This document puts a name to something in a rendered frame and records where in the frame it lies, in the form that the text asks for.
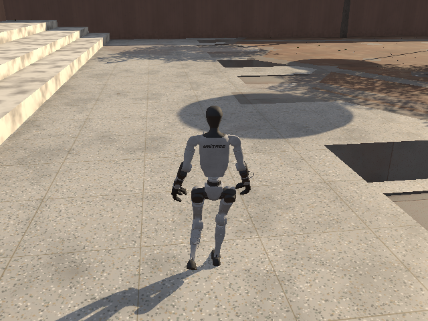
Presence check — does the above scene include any robot right shin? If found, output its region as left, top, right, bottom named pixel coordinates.
left=214, top=215, right=227, bottom=257

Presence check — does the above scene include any right robot hand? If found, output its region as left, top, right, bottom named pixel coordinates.
left=235, top=183, right=251, bottom=195

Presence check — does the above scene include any robot left upper arm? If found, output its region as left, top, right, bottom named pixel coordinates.
left=181, top=135, right=200, bottom=173

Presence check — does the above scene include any left robot hand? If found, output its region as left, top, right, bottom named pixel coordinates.
left=171, top=187, right=187, bottom=202

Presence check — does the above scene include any robot left forearm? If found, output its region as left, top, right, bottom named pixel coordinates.
left=173, top=162, right=187, bottom=189

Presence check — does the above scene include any robot right forearm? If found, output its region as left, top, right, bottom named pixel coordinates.
left=239, top=161, right=250, bottom=185

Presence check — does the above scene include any robot head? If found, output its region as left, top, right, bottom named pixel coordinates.
left=203, top=106, right=226, bottom=138

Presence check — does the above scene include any robot right upper arm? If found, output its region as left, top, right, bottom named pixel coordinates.
left=228, top=134, right=246, bottom=172

